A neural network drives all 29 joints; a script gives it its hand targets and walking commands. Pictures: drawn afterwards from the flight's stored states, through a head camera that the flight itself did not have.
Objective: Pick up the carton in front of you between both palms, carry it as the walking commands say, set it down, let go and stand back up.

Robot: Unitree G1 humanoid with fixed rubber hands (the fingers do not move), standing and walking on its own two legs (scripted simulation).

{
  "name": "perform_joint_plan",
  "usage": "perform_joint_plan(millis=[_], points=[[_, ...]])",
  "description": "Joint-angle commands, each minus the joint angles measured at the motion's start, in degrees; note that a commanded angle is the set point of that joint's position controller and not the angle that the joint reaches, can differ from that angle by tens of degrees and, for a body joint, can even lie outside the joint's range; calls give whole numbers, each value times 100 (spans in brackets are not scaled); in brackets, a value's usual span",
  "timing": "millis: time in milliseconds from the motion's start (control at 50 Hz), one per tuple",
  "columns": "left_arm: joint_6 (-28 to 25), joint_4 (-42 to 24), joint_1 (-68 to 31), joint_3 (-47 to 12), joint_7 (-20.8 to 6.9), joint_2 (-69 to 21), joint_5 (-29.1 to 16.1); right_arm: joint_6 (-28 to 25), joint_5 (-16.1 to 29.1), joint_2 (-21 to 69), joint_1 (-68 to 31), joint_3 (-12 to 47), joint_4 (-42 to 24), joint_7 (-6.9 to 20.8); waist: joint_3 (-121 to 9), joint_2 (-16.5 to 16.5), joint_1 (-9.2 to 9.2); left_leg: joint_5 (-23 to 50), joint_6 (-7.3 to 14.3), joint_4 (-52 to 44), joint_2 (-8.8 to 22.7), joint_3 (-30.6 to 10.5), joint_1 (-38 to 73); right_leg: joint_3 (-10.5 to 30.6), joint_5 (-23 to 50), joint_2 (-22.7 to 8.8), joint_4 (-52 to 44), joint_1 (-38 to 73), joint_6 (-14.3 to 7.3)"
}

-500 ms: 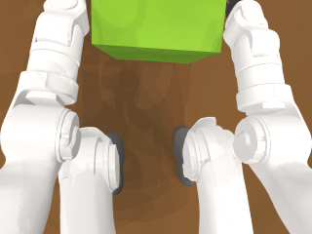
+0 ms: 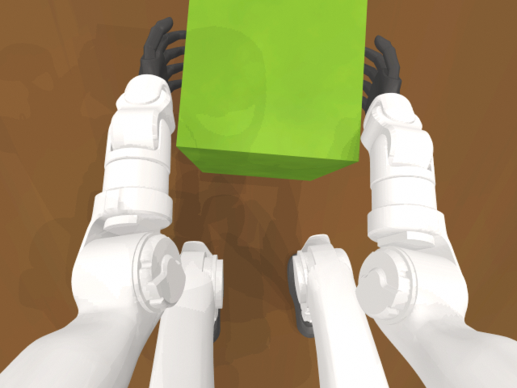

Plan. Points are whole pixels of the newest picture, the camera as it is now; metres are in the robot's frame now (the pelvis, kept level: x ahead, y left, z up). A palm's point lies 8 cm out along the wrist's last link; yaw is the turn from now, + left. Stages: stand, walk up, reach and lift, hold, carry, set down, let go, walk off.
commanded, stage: reach and lift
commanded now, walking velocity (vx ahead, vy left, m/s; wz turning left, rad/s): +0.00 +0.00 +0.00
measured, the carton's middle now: (266, 104) +0.52 -0.02 -0.13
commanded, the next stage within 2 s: none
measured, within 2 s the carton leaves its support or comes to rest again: neither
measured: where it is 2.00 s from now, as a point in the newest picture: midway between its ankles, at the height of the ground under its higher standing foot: (257, 312)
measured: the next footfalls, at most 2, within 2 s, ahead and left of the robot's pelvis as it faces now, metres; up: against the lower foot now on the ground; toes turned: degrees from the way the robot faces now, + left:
none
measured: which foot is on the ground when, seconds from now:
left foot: down 0.00-1.00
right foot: down 0.00-1.00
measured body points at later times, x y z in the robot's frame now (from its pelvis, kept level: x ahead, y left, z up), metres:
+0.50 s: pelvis +0.04 +0.00 +0.13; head +0.22 +0.01 +0.55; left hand +0.49 +0.14 +0.09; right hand +0.47 -0.16 +0.09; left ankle +0.12 +0.12 -0.45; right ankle +0.12 -0.13 -0.45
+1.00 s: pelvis +0.09 +0.00 +0.26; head +0.14 +0.00 +0.70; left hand +0.43 +0.15 +0.24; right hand +0.43 -0.15 +0.24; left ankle +0.12 +0.12 -0.45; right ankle +0.12 -0.13 -0.45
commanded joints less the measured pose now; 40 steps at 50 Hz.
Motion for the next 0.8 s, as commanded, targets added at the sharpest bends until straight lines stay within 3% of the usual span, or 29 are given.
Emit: perform_joint_plan(millis=[0,200,440,780], points=[[35,1,-3261,-2653,-1275,-6216,-1077,-10,1244,5982,-4344,3507,-10,1659,-7032,65,34,837,100,-1179,-647,683,4171,-798,882,644,-1131,3716,-64],[51,-417,-2096,-3338,-1262,-6790,-1337,-27,1229,6202,-2843,3776,38,1711,-6284,346,-160,1390,-40,-1969,-673,481,5089,-602,1380,658,-1912,4322,-149],[-176,-294,-826,-3140,-1108,-6917,-968,-229,924,6396,-1633,3712,286,1763,-4935,126,29,1150,54,-3328,-641,201,6259,-337,1052,616,-3209,5324,-208],[-120,-1016,884,-3791,-1234,-7043,-1046,-184,854,6685,231,4342,-166,1749,-3673,-19,118,1806,124,-5239,-464,-63,8407,115,1825,438,-5209,8035,-318]])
